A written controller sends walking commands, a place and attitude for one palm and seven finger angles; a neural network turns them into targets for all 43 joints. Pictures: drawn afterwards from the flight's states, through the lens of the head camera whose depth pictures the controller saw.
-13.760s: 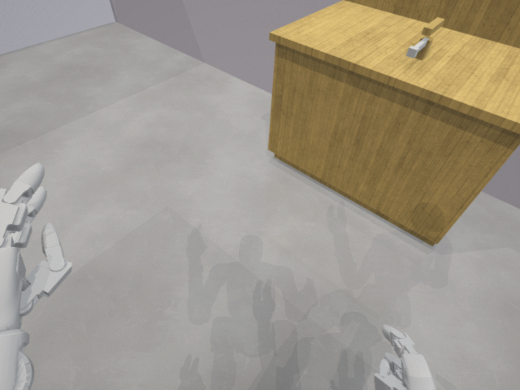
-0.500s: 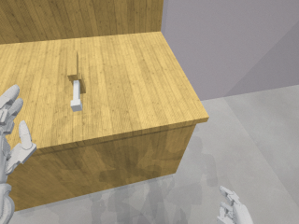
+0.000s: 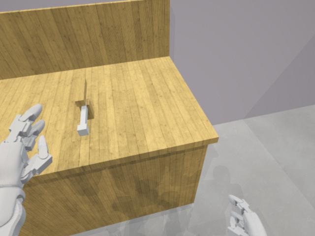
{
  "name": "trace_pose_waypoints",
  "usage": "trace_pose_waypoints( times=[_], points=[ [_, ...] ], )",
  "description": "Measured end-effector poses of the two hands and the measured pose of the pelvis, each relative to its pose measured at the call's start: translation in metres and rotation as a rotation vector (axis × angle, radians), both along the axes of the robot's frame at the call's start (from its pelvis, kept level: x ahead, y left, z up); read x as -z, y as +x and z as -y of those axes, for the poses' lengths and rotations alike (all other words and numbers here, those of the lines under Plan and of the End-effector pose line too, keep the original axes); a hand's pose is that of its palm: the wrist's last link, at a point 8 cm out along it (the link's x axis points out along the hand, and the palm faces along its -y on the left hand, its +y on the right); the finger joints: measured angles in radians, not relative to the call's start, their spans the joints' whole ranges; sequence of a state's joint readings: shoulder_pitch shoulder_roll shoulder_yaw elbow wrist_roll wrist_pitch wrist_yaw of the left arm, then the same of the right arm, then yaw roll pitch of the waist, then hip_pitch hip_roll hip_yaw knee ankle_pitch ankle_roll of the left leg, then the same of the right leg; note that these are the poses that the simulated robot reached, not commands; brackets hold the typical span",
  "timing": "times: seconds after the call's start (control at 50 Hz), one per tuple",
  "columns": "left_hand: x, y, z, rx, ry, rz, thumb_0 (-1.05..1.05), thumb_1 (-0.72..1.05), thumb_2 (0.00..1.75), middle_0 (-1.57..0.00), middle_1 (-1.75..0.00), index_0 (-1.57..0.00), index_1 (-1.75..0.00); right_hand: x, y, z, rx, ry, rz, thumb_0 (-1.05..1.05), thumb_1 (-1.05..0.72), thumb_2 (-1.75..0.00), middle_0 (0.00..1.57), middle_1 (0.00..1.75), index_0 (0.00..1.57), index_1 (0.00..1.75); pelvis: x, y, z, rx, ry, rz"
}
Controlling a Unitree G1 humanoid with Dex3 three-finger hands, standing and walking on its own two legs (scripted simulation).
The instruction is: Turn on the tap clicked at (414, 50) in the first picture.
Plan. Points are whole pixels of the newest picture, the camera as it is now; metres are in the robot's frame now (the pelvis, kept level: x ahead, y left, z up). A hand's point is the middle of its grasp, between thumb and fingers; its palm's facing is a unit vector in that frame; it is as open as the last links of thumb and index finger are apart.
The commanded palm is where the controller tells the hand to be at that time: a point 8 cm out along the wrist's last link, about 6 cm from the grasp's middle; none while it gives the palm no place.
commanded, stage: turn the palm inward beside the body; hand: left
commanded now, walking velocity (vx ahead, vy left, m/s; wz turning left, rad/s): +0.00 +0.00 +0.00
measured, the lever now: (83, 130) +0.40 +0.29 +0.03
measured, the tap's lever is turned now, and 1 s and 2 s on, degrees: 0 0 0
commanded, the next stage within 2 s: reach beside the lever's end, fingers flat in 1.94 s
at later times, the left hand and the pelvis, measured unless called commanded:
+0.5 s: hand (65, 170) +0.21 +0.22 +0.13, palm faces +0.49 -0.83 -0.29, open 7.4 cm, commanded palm +0.14 +0.26 +0.16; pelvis +0.02 -0.05 -0.02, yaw +4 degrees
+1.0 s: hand (55, 182) +0.18 +0.23 +0.13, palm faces +0.49 -0.85 -0.19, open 7.4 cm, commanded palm +0.13 +0.26 +0.14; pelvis +0.01 -0.02 -0.02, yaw +4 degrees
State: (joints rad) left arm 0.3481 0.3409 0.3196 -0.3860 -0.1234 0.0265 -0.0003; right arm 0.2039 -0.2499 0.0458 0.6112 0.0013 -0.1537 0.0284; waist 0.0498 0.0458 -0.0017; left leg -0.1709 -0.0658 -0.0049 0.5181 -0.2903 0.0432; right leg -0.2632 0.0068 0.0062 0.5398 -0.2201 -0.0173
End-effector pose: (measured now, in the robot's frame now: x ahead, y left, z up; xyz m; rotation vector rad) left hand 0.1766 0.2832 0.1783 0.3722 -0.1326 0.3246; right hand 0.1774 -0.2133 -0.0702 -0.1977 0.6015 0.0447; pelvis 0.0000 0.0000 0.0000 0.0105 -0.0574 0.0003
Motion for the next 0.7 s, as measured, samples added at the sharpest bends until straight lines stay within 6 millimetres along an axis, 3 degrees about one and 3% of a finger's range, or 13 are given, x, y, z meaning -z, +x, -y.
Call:
trace_pose_waypoints(
  times=[0.08, 0.22, 0.3, 0.46, 0.58, 0.7],
  points=[
    [0.029, -0.022, 0.018, -0.016, -0.023, -0.060, 0.01, 0.90, 0.90, -0.21, -0.30, -0.20, -0.31, 0.003, 0.003, 0.011, -0.007, -0.026, -0.007, 0.01, -0.90, -0.89, 0.20, 0.30, 0.20, 0.30, 0.005, -0.001, 0.014, -0.006, 0.006, -0.022],
    [0.014, -0.054, 0.009, -0.238, 0.030, 0.168, 0.02, 0.89, 0.90, -0.22, -0.30, -0.21, -0.31, 0.017, 0.012, 0.030, -0.070, -0.075, -0.019, 0.01, -0.90, -0.89, 0.20, 0.30, 0.20, 0.30, 0.016, -0.002, 0.038, -0.055, -0.011, -0.053],
    [0.013, -0.046, 0.018, -0.233, 0.018, 0.125, 0.01, 0.90, 0.90, -0.21, -0.30, -0.20, -0.31, 0.028, 0.018, 0.037, -0.061, -0.066, -0.024, 0.01, -0.90, -0.89, 0.20, 0.30, 0.20, 0.30, 0.017, -0.001, 0.045, -0.076, -0.015, -0.056],
    [0.035, -0.012, 0.029, -0.174, -0.063, -0.031, 0.01, 0.90, 0.90, -0.21, -0.30, -0.20, -0.31, 0.034, 0.032, 0.051, 0.029, -0.046, -0.037, 0.01, -0.90, -0.89, 0.20, 0.30, 0.20, 0.30, 0.017, 0.012, 0.053, -0.073, -0.009, -0.086],
    [0.032, -0.022, 0.027, -0.194, -0.051, 0.021, 0.01, 0.89, 0.90, -0.21, -0.30, -0.21, -0.31, 0.030, 0.041, 0.053, 0.023, -0.059, -0.016, 0.01, -0.90, -0.89, 0.20, 0.30, 0.20, 0.30, 0.019, 0.026, 0.047, -0.067, -0.007, -0.103],
    [0.036, -0.033, 0.020, -0.198, -0.089, 0.025, 0.01, 0.90, 0.90, -0.21, -0.30, -0.20, -0.31, 0.026, 0.044, 0.043, -0.004, -0.076, 0.007, 0.01, -0.90, -0.89, 0.20, 0.30, 0.20, 0.30, 0.019, 0.028, 0.038, -0.079, -0.013, -0.097]
  ],
)
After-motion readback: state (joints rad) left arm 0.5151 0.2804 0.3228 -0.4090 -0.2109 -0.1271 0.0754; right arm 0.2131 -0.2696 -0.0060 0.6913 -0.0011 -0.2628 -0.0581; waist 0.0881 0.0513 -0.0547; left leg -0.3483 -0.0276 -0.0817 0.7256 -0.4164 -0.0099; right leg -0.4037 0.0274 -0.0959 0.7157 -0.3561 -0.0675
